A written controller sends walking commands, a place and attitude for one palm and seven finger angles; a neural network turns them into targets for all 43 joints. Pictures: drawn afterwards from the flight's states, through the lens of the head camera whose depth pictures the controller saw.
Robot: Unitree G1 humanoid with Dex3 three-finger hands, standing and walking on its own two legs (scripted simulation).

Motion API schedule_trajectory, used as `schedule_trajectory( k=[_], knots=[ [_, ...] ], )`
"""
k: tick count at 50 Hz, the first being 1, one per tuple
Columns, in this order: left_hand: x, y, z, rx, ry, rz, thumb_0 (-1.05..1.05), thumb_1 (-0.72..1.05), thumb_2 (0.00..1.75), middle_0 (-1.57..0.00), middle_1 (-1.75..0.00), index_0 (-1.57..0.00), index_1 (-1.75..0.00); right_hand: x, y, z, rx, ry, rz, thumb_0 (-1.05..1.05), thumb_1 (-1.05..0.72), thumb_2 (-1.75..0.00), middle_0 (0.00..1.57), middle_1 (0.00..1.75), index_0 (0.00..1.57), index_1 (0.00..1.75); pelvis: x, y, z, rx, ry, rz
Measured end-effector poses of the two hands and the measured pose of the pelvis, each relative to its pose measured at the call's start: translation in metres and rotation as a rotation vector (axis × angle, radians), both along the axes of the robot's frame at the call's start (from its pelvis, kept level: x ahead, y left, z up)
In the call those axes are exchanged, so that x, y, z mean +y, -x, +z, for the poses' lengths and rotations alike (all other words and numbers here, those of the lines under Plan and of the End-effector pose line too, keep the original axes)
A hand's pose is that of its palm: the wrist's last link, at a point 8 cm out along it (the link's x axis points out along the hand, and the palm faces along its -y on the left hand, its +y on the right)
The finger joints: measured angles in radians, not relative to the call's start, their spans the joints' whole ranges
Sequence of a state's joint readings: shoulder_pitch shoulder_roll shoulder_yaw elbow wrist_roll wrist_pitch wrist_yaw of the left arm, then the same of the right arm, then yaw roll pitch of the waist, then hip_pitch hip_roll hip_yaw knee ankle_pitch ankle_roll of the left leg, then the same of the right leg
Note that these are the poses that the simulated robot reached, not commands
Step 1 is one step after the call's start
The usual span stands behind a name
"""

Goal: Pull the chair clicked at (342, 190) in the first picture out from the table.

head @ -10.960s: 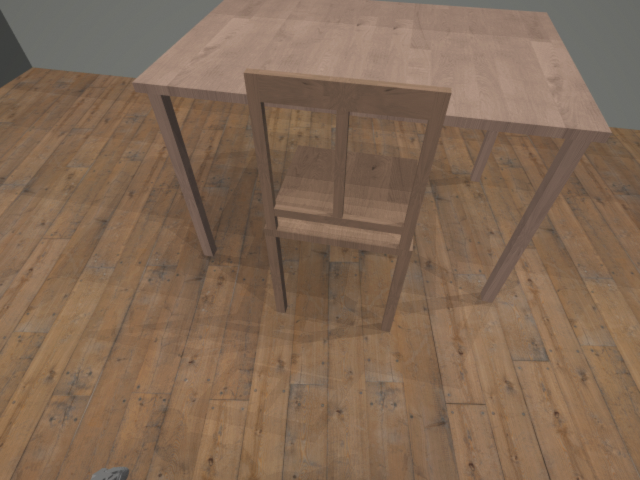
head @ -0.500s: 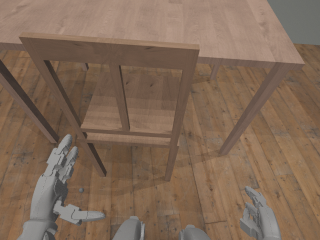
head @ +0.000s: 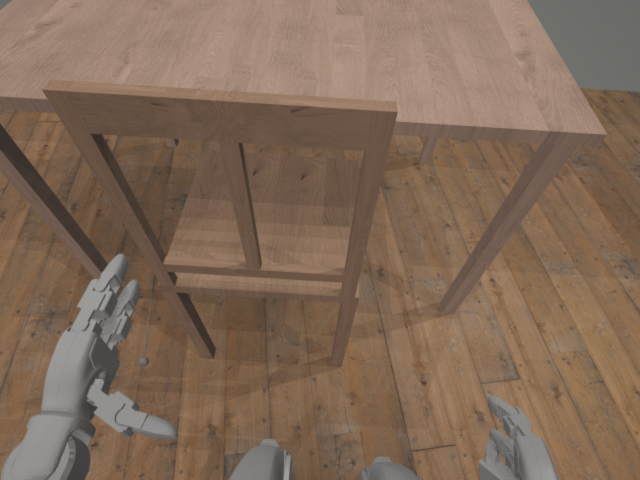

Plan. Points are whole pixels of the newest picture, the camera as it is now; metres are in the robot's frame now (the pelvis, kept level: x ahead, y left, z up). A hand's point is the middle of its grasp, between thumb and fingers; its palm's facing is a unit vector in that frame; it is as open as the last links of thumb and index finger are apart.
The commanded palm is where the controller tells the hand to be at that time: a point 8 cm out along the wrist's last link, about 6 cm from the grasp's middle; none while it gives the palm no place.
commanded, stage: raise the hand toward the chair's back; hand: left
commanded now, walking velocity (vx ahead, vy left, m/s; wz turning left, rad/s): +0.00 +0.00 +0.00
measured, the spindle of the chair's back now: (244, 214) +0.50 +0.14 -0.01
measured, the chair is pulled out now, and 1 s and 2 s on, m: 0.00 0.00 0.00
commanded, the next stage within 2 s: aim the fingers beside a spindle in 0.40 s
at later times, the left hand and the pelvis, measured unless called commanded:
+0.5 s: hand (153, 361) +0.24 +0.20 +0.04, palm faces +0.00 -1.00 -0.06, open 16.9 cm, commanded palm +0.22 +0.25 +0.04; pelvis +0.00 +0.00 +0.00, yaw +0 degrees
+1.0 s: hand (187, 339) +0.28 +0.17 +0.02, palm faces -0.03 -1.00 -0.04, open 16.9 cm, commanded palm +0.26 +0.23 +0.02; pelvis +0.00 -0.01 -0.01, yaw -1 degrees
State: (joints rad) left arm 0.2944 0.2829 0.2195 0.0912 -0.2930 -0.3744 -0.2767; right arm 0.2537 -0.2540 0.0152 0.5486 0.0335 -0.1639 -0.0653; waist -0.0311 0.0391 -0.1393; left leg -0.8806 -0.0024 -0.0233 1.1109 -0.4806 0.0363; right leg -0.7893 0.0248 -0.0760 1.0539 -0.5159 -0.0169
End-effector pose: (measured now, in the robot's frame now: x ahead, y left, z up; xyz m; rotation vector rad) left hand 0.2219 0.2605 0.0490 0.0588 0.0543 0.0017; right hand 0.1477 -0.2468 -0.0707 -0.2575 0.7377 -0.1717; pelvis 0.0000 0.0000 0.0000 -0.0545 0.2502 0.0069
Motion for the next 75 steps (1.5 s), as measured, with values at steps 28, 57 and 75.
schedule_trajectory(
  k=[28, 57, 75],
  knots=[
    [-0.01, -0.002, -0.003, -0.006, 0.003, -0.001, -0.02, -0.5, 0.3, -0.06, -0.08, -0.06, -0.08, 0.001, -0.015, -0.001, -0.022, -0.021, 0.019, 0.01, -0.9, -0.9, 0.21, 0.3, 0.2, 0.3, -0.005, -0.004, -0.001, 0.009, -0.004, 0.0],
    [-0.038, -0.046, -0.029, -0.028, 0.026, -0.025, -0.02, -0.5, 0.3, -0.06, -0.08, -0.06, -0.08, -0.008, 0.005, -0.027, 0.08, -0.013, -0.001, 0.01, -0.9, -0.9, 0.21, 0.3, 0.2, 0.3, -0.006, 0.0, -0.017, 0.06, -0.009, -0.014],
    [-0.056, -0.063, -0.043, -0.047, 0.029, -0.023, -0.02, -0.5, 0.3, -0.06, -0.08, -0.06, -0.08, -0.009, 0.007, -0.042, 0.114, -0.022, 0.01, 0.01, -0.9, -0.9, 0.21, 0.3, 0.2, 0.3, -0.008, 0.007, -0.027, 0.079, -0.012, -0.014]
  ],
)
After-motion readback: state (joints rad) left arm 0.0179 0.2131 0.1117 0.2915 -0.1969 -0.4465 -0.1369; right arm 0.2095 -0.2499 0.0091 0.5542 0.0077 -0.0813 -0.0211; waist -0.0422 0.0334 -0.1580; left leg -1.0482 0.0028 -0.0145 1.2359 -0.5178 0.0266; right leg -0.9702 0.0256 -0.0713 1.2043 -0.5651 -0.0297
